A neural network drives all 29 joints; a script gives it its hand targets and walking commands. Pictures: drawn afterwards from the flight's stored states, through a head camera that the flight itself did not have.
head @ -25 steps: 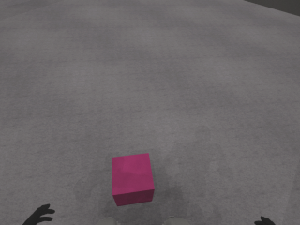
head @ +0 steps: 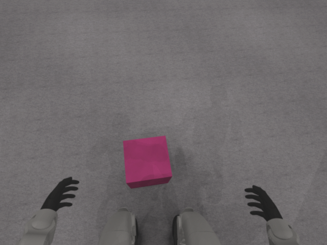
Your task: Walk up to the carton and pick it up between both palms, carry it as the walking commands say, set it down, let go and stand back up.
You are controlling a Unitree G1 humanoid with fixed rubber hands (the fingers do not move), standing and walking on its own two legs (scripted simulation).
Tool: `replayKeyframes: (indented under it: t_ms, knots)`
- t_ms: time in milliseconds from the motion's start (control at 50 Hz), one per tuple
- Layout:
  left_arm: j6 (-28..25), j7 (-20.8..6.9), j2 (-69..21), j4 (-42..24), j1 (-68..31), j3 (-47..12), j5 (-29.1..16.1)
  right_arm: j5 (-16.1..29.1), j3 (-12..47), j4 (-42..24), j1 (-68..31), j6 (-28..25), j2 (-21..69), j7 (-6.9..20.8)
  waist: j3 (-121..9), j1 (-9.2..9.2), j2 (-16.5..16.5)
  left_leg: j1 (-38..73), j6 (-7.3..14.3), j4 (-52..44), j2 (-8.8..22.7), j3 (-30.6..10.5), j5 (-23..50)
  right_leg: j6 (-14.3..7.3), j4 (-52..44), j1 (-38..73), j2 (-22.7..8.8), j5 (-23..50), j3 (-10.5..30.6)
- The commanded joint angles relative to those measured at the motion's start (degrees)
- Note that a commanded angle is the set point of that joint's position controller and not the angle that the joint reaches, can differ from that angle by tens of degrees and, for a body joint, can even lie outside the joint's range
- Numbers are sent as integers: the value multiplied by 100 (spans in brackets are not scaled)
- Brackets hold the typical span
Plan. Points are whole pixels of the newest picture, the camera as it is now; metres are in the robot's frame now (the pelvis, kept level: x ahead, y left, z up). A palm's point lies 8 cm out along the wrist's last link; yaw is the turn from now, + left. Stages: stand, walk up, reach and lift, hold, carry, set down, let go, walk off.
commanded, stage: reach and lift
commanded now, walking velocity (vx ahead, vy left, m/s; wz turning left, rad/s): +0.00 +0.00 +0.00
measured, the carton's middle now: (147, 163) +0.42 +0.06 -0.61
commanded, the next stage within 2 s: none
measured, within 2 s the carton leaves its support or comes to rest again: neither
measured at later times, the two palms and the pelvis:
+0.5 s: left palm (73, 172) +0.28 +0.25 -0.14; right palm (248, 168) +0.31 -0.26 -0.14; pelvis -0.04 -0.03 -0.04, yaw +1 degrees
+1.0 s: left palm (96, 142) +0.40 +0.22 -0.21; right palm (206, 131) +0.45 -0.16 -0.22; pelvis -0.06 -0.02 -0.07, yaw +2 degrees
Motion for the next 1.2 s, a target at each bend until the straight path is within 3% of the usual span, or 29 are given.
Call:
replayKeyframes:
  t_ms: [0, 80, 200, 260, 340, 460, 560, 620, 680, 740, 860, 920, 1000, 1080, 1180]
  knots:
    - [-196, 299, 15, -640, -597, 870, 43, 337, -807, 18, -603, -374, -1162, -35, -3018, 88, 1113, 874, -231, 71, -508, -816, 3157, 120, 31, -725, 292, 1524, -90]
    - [-226, 399, 61, -492, -837, 1009, -65, 512, -768, 252, -823, -363, -1186, -48, -3579, 150, 1126, 277, -240, 431, -497, -833, 3527, 121, 327, -993, 304, 1982, 65]
    - [-329, 376, 343, -501, -1225, 1412, -133, 647, -565, -43, -1220, -344, -1060, -249, -5083, 385, 602, -1244, -111, 519, -702, -571, 3150, 269, 520, 459, 213, 3700, 476]
    - [-315, 343, 409, -516, -1681, 1570, -254, 855, -319, -255, -1718, -316, -867, -326, -5477, 553, 404, -2035, -41, 481, -737, -512, 2957, 387, 547, 759, 125, 4122, 646]
    - [-143, 218, 472, -242, -2253, 1719, -394, 1090, 49, -422, -2617, -158, -649, -380, -5352, 816, 109, -2775, 14, 431, -755, -407, 2272, 473, 474, 556, 11, 3545, 777]
    - [248, 12, 431, 97, -3416, 1805, -506, 1141, 204, -278, -4296, 243, -466, -412, -4986, 1023, -99, -3159, 14, 612, -710, -259, 1290, 472, 437, -329, -30, 1490, 663]
    - [466, 31, 491, 7, -4519, 1907, -508, 968, 4, 177, -5259, 556, -472, -436, -5302, 1050, -112, -3294, -39, 761, -699, -148, 921, 446, 565, -779, 41, 603, 483]
    - [572, 86, 362, 47, -5123, 1866, -584, 857, -176, 575, -5724, 679, -524, -420, -5574, 936, -106, -3359, -96, 812, -720, -140, 844, 384, 669, -1080, 129, 486, 356]
    - [581, 160, 129, 73, -5608, 1876, -677, 765, -410, 817, -6271, 679, -599, -404, -5987, 806, -115, -3436, -148, 853, -748, -163, 968, 308, 798, -1257, 192, 806, 286]
    - [492, 259, -84, -3, -5945, 1919, -727, 710, -661, 815, -6786, 557, -691, -416, -6751, 724, -103, -3397, -181, 927, -806, -201, 1525, 217, 970, -1106, 253, 1665, 237]
    - [370, 473, -107, -800, -6304, 2202, -617, 882, -799, -83, -7641, 401, -640, -447, -9068, 941, -257, -2786, -74, 1011, -1019, -229, 3361, 212, 1247, -136, 351, 3969, 222]
    - [397, 609, -160, -1194, -6438, 2278, -530, 914, -876, -299, -7816, 381, -750, -423, -9913, 1035, -202, -2118, -42, 1049, -1063, -302, 3980, 200, 1260, -247, 411, 4388, 161]
    - [460, 741, -378, -1683, -6422, 2204, -598, 891, -990, -477, -7694, 364, -888, -448, -11129, 903, 14, -1030, -57, 1324, -1049, -478, 5099, 164, 1338, -539, 480, 4818, 98]
    - [675, 794, -422, -2342, -6671, 2051, -722, 916, -979, -1054, -8064, 518, -1046, -485, -12076, 868, 40, -445, -45, 1439, -1078, -518, 5148, 125, 1412, -150, 529, 4831, 100]
    - [1125, 948, 17, -2855, -7970, 1985, -785, 999, -813, -1517, -9488, 965, -1253, -631, -12654, 1006, -222, -1105, 48, 1530, -1125, -362, 3491, 202, 1892, 959, 470, 3874, 148]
